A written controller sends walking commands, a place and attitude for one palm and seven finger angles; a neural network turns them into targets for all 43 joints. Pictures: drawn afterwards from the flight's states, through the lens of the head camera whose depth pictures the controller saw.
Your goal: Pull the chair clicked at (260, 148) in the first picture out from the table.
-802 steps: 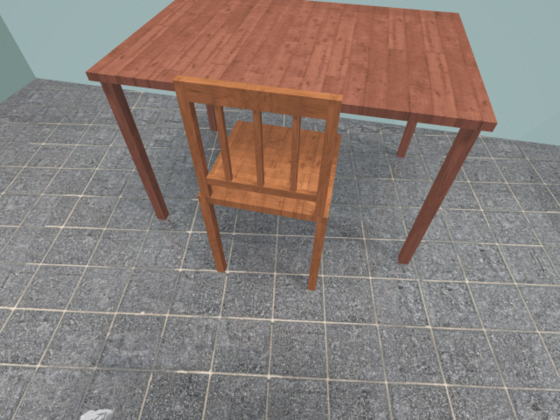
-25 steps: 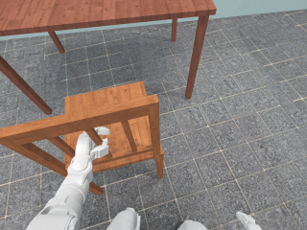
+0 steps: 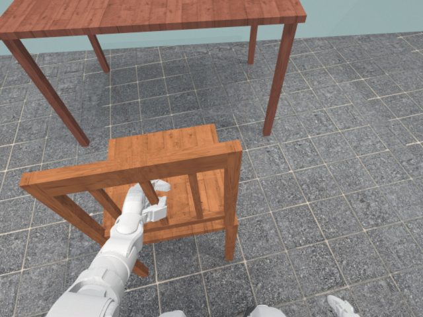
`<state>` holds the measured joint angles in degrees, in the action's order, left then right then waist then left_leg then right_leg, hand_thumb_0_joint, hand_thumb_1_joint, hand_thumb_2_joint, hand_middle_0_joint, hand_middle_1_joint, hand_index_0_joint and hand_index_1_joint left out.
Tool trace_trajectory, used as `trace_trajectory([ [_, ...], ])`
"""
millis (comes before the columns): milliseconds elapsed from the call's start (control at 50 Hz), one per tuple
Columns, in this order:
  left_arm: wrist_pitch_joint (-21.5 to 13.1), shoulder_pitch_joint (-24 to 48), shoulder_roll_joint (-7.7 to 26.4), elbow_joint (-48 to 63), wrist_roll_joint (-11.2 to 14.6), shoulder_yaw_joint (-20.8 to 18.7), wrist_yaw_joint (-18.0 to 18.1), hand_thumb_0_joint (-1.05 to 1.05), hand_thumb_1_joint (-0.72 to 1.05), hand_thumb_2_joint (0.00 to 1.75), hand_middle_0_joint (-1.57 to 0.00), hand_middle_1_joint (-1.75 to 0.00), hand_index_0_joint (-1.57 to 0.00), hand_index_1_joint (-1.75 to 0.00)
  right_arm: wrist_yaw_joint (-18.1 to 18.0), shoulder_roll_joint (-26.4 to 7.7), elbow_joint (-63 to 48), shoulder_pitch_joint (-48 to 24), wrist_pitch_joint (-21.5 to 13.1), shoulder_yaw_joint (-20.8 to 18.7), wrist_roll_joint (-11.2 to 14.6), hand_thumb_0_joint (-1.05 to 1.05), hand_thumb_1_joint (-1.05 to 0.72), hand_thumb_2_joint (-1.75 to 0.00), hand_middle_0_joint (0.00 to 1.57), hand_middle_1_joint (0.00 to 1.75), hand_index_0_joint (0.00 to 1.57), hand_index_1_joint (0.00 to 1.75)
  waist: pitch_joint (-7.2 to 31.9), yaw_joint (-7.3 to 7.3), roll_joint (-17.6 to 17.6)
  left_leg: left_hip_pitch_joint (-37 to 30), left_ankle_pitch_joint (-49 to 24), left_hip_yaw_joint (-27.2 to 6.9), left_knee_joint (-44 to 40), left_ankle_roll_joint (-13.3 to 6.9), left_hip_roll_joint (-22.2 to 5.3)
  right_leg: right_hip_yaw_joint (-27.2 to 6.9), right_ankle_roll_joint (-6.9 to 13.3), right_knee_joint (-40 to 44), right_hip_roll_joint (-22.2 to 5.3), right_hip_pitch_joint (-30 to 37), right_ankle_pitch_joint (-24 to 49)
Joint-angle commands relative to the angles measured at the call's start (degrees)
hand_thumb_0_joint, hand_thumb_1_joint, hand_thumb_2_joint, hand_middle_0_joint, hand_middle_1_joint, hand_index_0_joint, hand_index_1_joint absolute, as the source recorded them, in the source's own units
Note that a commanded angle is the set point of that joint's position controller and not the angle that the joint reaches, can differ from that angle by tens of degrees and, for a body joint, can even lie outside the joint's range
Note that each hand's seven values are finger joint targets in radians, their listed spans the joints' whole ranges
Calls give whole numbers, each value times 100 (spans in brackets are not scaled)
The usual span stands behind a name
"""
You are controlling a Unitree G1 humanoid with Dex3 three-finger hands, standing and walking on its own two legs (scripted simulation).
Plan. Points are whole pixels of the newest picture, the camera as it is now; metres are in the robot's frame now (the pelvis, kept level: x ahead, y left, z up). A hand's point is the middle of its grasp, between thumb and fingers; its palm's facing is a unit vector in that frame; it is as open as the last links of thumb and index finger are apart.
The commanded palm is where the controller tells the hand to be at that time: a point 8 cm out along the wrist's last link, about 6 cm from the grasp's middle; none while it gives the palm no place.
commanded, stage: stop walking, hand still on the chair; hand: left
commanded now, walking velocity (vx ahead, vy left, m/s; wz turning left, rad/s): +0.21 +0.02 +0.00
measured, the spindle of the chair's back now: (155, 203) +0.36 +0.14 -0.09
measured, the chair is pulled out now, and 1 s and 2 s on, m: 0.53 0.61 0.61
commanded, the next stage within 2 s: open the thumb and straighten the fingers in 0.86 s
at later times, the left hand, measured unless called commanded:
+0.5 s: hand (155, 243) +0.26 +0.12 -0.06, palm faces -0.03 -0.98 -0.19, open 5.1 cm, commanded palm +0.25 +0.17 -0.04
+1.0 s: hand (156, 242) +0.27 +0.12 -0.06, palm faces +0.00 -0.98 -0.18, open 5.1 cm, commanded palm +0.24 +0.17 -0.04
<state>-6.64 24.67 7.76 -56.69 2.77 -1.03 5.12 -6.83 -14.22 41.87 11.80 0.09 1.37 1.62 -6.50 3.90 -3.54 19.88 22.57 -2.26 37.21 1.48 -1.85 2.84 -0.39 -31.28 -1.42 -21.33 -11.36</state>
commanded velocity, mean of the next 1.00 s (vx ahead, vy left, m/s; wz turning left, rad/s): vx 0.03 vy -0.01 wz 0.00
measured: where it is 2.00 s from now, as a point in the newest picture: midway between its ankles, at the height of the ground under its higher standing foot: outside the picture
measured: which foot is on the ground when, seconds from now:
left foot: down 0.00-1.00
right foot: down 0.00-1.00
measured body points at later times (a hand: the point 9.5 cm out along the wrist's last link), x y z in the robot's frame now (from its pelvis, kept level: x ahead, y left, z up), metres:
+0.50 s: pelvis +0.01 +0.00 +0.01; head +0.01 -0.02 +0.46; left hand +0.26 +0.17 -0.05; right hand +0.11 -0.25 -0.11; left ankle +0.01 +0.14 -0.73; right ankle +0.05 -0.13 -0.73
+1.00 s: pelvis +0.03 -0.01 +0.01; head +0.04 -0.02 +0.46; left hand +0.26 +0.17 -0.05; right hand +0.16 -0.26 -0.10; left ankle +0.01 +0.14 -0.73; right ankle +0.05 -0.13 -0.73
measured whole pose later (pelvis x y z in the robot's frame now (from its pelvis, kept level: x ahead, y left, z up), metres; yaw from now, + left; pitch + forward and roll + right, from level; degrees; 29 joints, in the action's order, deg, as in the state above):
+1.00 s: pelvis +0.03 -0.01 +0.01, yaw -1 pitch +0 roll +0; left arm -4.1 -2.8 7.4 -34.7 2.0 3.6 5.7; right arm -6.4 -12.7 39.1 11.4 -0.4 1.7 1.2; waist -1.0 1.7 -1.3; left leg 9.4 14.8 -0.7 24.5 2.3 -2.4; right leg 2.4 -0.1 -24.7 -1.2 -13.7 -10.7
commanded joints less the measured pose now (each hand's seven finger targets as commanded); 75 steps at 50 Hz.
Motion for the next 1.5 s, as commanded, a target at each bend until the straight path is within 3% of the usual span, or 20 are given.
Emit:
trace_trajectory([
  [0, -235, 1269, 804, 1927, -63, 29, 51, 0, 90, 90, -50, -145, -50, -145, -165, -740, -787, -115, -290, -241, -79, 0, -90, -90, 20, 30, 20, 30, 2216, -289, 401, -937, -1666, -416, -1438, -313, -592, -442, 59, 264, -595, 1264, 421],
  [20, -271, 1294, 663, 2032, -62, 164, 29, 0, 90, 90, -50, -145, -50, -145, -110, -662, -870, -156, -254, -206, -42, 0, -90, -90, 20, 30, 20, 30, 2177, -330, -146, -650, -961, -627, -1736, -438, -807, -284, -48, 194, -377, 1236, -887],
  [40, -241, 1236, 570, 2031, -90, 275, 12, 0, 90, 90, -50, -145, -50, -145, -111, -649, -839, -220, -236, -174, -67, 0, -90, -90, 20, 30, 20, 30, 1864, -297, -806, -312, -379, -866, -2091, -625, -940, -192, -61, -155, -203, 1200, -1247],
  [60, -224, 1212, 576, 2117, -143, 231, 30, 0, 90, 90, -50, -145, -50, -145, -73, -611, -874, -161, -251, -155, -70, 0, -90, -90, 20, 30, 20, 30, 1739, -341, -974, -75, -242, -997, -2183, -721, -977, -150, -40, -308, -120, 1331, -1143],
  [140, -208, 779, 667, 2090, -151, 208, -19, 0, 90, 90, -50, -145, -50, -145, -31, -659, -764, 52, -304, -247, -63, 0, -90, -90, 20, 30, 20, 30, 1876, -249, 270, -607, -605, -343, -1576, -452, -488, -378, -51, 798, -250, 1511, -733],
  [220, -294, 480, 649, 2187, -225, 237, 12, 0, 90, 90, -50, -145, -50, -145, -22, -529, -736, -54, -402, -196, -94, 0, -90, -90, 20, 30, 20, 30, 1409, -241, 224, -678, 127, -121, -1632, -332, -292, -672, 74, 1266, -452, 816, -1577],
  [300, -305, -122, 673, 2213, -237, 174, 61, 0, 90, 90, -50, -145, -50, -145, -43, -495, -714, -76, -455, -185, -114, 0, -90, -90, 20, 30, 20, 30, 1286, -288, 486, -719, -249, -94, -1657, -320, -294, -649, 54, 1351, -451, 859, -1230],
  [460, -323, -905, 641, 2693, -256, 168, 95, 0, 90, 90, -50, -145, -50, -145, -52, -514, -755, -158, -542, -215, -122, 0, -90, -90, 20, 30, 20, 30, 1499, -314, 136, -1112, -1732, -62, -1650, -265, -419, -500, 109, 959, -404, 1175, 494],
  [560, -278, -1286, 623, 3022, -222, 217, 83, 0, 90, 90, -50, -145, -50, -145, -55, -512, -835, -222, -530, -223, -118, 0, -90, -90, 20, 30, 20, 30, 1711, -293, 229, -1298, -2522, -20, -1503, -190, -436, -473, 154, 766, -484, 1480, 1589],
  [900, -105, -1593, 591, 3371, -192, 265, 95, 0, 90, 90, -50, -145, -50, -145, -60, -458, -1016, -425, -273, -176, -105, 0, -90, -90, 20, 30, 20, 30, 1590, -289, 208, -1245, -2108, 19, -1524, -168, -392, -458, 172, 986, -560, 1474, 1278],
  [940, -128, -1837, 818, 3676, -166, 108, 109, 0, 90, 90, -50, -145, -50, -145, -68, -470, -1031, -411, -269, -197, -88, 0, -90, -90, 20, 30, 20, 30, 1544, -309, 130, -1222, -2062, 9, -1549, -184, -381, -436, 158, 1059, -555, 1475, 1220],
  [960, 149, -2362, 116, 3143, 155, 450, -16, 0, 78, 84, -50, -145, -50, -145, 145, -613, -1090, -332, -367, -315, 185, 0, -90, -90, 20, 30, 20, 30, 1499, -65, 670, -608, -1542, 309, -1382, -146, -102, 12, 103, 700, -275, 1133, 862],
  [1000, 88, -1814, 520, 4079, 152, 205, -111, 0, 54, 73, -50, -145, -50, -145, 276, -611, -1261, -472, -555, -360, 165, 0, -90, -90, 20, 30, 20, 30, 1694, -162, 520, -209, -1143, 334, -1164, -176, -8, -16, 78, 483, -224, 879, 465],
  [1060, 213, -2379, 499, 4502, 77, 262, -161, 0, 17, 55, -50, -145, -50, -145, 330, -565, -1402, -439, -814, -366, 121, 0, -90, -90, 20, 30, 20, 30, 1843, -236, 200, 34, -1105, 365, -870, -177, 61, -11, 110, 197, -199, 674, 399],
  [1140, 611, -2947, 563, 4609, 94, 120, -163, 0, -31, 32, -50, -145, -50, -145, 359, -635, -1523, -392, -939, -384, 101, 0, -90, -90, 20, 30, 20, 30, 1864, -279, 496, 464, -1056, 351, -531, -172, 66, 24, 103, -143, -172, 408, 418],
  [1160, 688, -2937, 418, 4811, 89, 245, -168, 0, -43, 26, -47, -138, -47, -138, 357, -627, -1602, -409, -968, -363, 95, 0, -90, -90, 20, 30, 20, 30, 1940, -286, 389, 525, -1004, 367, -471, -171, 97, 36, 86, -221, -184, 318, 337],
  [1180, 722, -2384, 809, 5262, 78, -28, -120, 0, -55, 20, -45, -130, -45, -130, 317, -668, -1615, -388, -986, -377, 92, 0, -90, -90, 20, 30, 20, 30, 2105, -236, 334, 485, -1005, 343, -418, -187, 96, 3, 69, -252, -197, 309, 328],
  [1260, 1086, -2880, 400, 5352, 81, 239, -98, 0, -55, 20, -35, -101, -35, -101, 245, -640, -1692, -268, -1087, -352, 69, 0, -90, -90, 20, 30, 20, 30, 2128, -202, 603, 570, -1184, 330, -186, -200, 97, 104, 45, -461, -164, 113, 488],
  [1420, 1361, -3063, 382, 6155, 30, 357, -105, 0, -55, 20, -15, -43, -15, -43, 162, -663, -1842, -88, -1241, -345, 17, 0, -90, -90, 20, 30, 20, 30, 2403, -187, 464, 640, -1460, 241, 231, -192, 127, 191, 48, -855, -175, -173, 645],
  [1480, 1477, -3379, 543, 6170, 4, 214, -95, 0, -55, 20, -7, -22, -7, -22, 144, -686, -1874, -48, -1204, -312, 9, 0, -90, -90, 20, 30, 20, 30, 2230, -196, 637, 867, -1432, 230, 326, -188, 135, 195, 49, -938, -179, -255, 704],
])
